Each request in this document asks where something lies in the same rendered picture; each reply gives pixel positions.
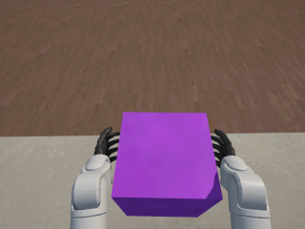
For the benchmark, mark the robot right forearm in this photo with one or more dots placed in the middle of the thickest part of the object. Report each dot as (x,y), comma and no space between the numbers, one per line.
(247,195)

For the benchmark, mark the robot left forearm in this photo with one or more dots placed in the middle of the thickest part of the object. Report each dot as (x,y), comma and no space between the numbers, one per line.
(90,194)

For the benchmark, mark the right robot hand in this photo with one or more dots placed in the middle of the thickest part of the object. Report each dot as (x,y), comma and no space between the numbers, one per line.
(224,148)

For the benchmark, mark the left robot hand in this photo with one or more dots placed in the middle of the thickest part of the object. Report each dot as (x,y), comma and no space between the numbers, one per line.
(103,144)

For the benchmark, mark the carton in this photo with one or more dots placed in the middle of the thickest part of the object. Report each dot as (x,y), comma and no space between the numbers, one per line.
(165,166)

